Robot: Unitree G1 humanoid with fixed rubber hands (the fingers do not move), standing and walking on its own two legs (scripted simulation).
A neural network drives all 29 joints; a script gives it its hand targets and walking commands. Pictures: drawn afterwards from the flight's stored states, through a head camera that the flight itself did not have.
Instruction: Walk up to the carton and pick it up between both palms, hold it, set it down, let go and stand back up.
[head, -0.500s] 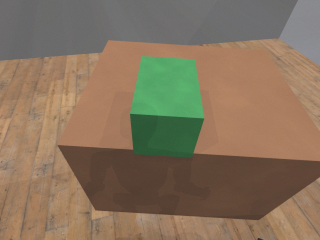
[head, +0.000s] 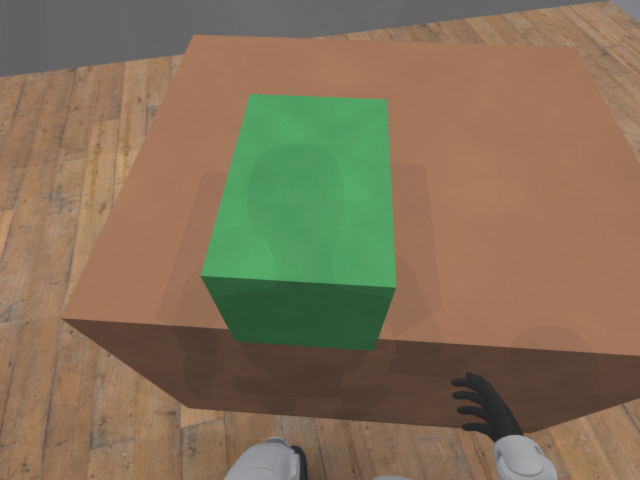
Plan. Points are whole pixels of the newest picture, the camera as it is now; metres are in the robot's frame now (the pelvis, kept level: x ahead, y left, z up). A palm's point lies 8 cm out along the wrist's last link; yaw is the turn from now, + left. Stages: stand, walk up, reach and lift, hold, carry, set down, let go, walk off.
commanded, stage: walk up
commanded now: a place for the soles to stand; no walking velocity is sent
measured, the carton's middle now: (311, 220) +0.45 +0.04 +0.02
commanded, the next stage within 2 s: none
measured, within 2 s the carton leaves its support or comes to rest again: neither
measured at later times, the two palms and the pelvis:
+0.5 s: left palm out of the picture +0.08 +0.29 -0.04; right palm out of the picture +0.08 -0.30 -0.11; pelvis -0.04 +0.00 +0.01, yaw -4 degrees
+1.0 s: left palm out of the picture +0.06 +0.29 -0.08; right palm out of the picture +0.02 -0.23 -0.08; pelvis -0.05 +0.04 +0.02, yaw -4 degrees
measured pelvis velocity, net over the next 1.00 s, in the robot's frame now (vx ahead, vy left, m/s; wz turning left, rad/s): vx -0.05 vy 0.04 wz -0.07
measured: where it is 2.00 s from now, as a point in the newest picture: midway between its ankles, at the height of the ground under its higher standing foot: outside the picture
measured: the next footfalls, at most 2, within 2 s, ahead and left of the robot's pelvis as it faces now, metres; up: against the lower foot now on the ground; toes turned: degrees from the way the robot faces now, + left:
right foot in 0.24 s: +0.08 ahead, -0.17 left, +0.00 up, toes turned -4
left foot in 0.60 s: +0.03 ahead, +0.16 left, +0.00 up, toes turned -2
